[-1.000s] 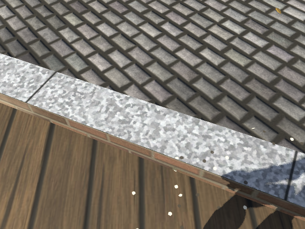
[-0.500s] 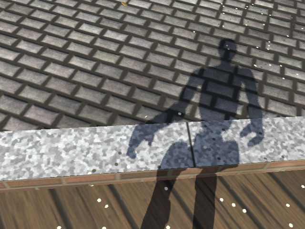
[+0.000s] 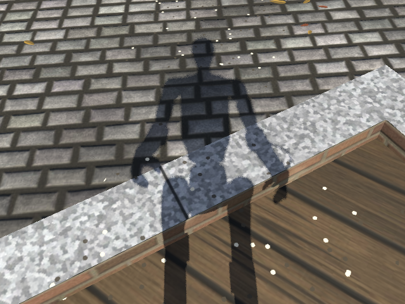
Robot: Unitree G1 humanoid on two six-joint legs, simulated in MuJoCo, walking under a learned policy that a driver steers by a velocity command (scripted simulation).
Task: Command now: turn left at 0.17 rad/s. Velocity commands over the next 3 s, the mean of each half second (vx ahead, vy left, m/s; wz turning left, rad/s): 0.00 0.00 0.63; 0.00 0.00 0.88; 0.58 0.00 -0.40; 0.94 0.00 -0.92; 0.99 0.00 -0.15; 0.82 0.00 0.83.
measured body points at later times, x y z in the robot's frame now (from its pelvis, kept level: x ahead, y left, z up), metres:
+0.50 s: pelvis +0.01 +0.02 +0.00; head +0.04 +0.06 +0.45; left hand +0.05 +0.34 -0.11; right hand +0.21 -0.23 -0.09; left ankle -0.02 +0.09 -0.74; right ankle +0.09 -0.12 -0.69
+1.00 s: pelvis +0.04 -0.01 +0.00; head +0.08 +0.02 +0.45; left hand -0.09 +0.27 -0.10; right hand +0.35 -0.07 -0.11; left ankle -0.06 +0.07 -0.69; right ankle +0.12 -0.08 -0.74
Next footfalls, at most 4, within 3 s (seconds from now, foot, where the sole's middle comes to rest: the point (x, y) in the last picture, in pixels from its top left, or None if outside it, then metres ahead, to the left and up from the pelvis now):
0.20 left None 0.02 0.10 -0.78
0.68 right None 0.15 -0.05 -0.78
1.10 left None -0.03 0.10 -0.78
1.60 right None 0.39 0.20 -0.78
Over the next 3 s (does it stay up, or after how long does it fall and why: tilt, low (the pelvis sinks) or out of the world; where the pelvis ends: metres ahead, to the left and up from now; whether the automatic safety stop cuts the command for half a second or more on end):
stays up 1.44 0.45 0.07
